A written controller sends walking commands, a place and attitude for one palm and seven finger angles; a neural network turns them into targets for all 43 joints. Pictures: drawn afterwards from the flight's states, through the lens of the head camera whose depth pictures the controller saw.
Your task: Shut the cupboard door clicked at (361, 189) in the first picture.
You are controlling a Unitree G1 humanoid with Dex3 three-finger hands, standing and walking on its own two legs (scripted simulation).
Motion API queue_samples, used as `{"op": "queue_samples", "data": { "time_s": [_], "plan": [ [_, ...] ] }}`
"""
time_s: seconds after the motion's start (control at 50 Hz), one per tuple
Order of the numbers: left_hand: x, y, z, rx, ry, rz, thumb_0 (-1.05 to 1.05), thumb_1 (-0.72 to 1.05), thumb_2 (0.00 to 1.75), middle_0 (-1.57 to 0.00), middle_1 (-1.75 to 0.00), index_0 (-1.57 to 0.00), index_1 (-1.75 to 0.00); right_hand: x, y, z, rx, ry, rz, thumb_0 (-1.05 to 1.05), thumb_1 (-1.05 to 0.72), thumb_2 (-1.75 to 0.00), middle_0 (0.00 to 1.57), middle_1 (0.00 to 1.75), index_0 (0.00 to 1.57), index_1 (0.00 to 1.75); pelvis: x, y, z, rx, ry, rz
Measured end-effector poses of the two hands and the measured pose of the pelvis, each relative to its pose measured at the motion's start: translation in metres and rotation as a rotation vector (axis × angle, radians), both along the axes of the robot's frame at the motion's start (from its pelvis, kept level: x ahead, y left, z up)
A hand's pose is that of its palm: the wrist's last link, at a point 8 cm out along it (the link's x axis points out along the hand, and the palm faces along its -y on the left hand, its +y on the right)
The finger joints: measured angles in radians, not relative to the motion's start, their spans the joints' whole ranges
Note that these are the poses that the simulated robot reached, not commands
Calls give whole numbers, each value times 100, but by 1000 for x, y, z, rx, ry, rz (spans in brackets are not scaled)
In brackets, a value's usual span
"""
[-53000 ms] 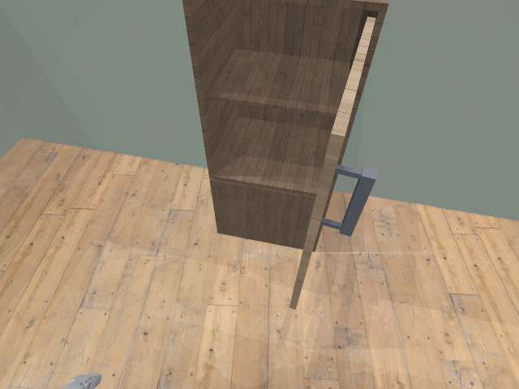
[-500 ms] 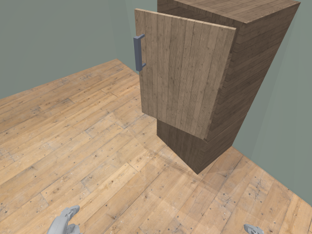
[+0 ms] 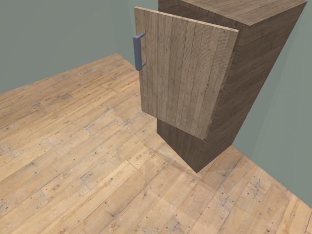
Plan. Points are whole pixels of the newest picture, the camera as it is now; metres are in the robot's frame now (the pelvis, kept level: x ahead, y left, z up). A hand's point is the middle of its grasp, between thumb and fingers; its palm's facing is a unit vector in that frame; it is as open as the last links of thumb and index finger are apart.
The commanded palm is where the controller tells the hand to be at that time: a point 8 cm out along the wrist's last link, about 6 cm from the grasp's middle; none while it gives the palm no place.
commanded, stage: let the arm hang, fingers relaxed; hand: left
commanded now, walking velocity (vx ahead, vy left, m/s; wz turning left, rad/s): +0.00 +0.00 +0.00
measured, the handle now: (140, 52) +0.83 +0.11 +0.05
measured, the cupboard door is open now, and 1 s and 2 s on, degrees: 20 20 20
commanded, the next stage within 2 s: look to check the result in 0.38 s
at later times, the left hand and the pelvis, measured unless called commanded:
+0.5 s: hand out of the picture +0.00 +0.16 -0.18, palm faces +0.02 -0.98 -0.18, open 7.4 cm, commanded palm none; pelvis +0.02 +0.00 +0.00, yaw -1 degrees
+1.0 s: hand out of the picture +0.01 +0.17 -0.18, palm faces +0.01 -0.98 -0.20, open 7.4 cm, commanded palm none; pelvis +0.03 -0.01 +0.00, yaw -1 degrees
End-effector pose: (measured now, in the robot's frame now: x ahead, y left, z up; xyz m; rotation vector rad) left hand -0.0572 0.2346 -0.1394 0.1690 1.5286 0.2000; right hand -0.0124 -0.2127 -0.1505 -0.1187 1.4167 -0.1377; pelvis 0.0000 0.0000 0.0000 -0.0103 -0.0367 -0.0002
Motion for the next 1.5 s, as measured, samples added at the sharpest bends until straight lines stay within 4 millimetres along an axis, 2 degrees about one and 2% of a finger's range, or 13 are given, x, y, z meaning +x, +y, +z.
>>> {"op": "queue_samples", "data": {
  "time_s": [0.16,0.28,0.38,0.52,0.72,1.02,1.16,1.28,1.36,1.44,1.5],
  "plan": [
    [46,-14,-5,-30,-124,-28,1,91,90,-20,-30,-20,-30,10,-5,1,-13,-33,-5,1,-92,-90,20,30,20,30,5,-1,0,7,-3,-5],
    [65,-26,-9,-62,-155,-40,0,91,90,-20,-30,-20,-30,9,-10,4,-28,-27,-13,1,-92,-90,20,30,20,30,9,-2,0,9,1,-7],
    [63,-27,-10,-63,-132,-37,1,91,90,-20,-30,-20,-30,5,-10,5,-32,-4,-19,1,-91,-90,20,30,20,30,12,-4,1,9,5,-9],
    [51,-22,-8,-48,-80,-23,1,91,90,-20,-30,-20,-30,2,-8,5,-24,25,-20,1,-91,-90,20,30,20,30,17,-5,1,10,7,-10],
    [41,-17,-4,-29,-36,-17,1,91,90,-20,-30,-20,-30,14,-11,4,-24,18,-15,1,-91,-90,20,30,20,30,21,-5,1,12,9,-14],
    [67,-17,-6,-30,-86,-34,1,91,90,-20,-30,-20,-30,41,-23,7,-53,-29,1,1,-91,-90,20,30,20,30,28,-6,1,15,8,-16],
    [80,-14,-7,-20,-116,-25,1,91,90,-20,-30,-20,-30,44,-24,6,-55,-27,10,1,-91,-90,20,30,20,30,29,-6,-1,16,13,5],
    [81,-7,-15,-5,-160,38,1,90,90,-20,-30,-20,-30,46,-20,-3,-46,8,50,1,-91,-90,20,30,20,30,27,-3,-10,0,8,67],
    [78,5,-25,6,-182,84,1,90,90,-20,-30,-20,-30,59,-15,-5,-56,17,85,1,-91,-90,20,30,20,30,29,2,-18,-3,-13,131],
    [76,25,-35,13,-202,131,1,90,90,-21,-30,-20,-30,85,-8,-11,-72,-33,151,1,-91,-90,20,30,20,30,29,15,-30,11,-15,188],
    [78,39,-30,38,-212,139,1,90,90,-21,-30,-20,-30,100,-4,-10,-75,-76,189,1,-91,-90,20,30,20,30,23,21,-29,19,-5,203]
  ]
}}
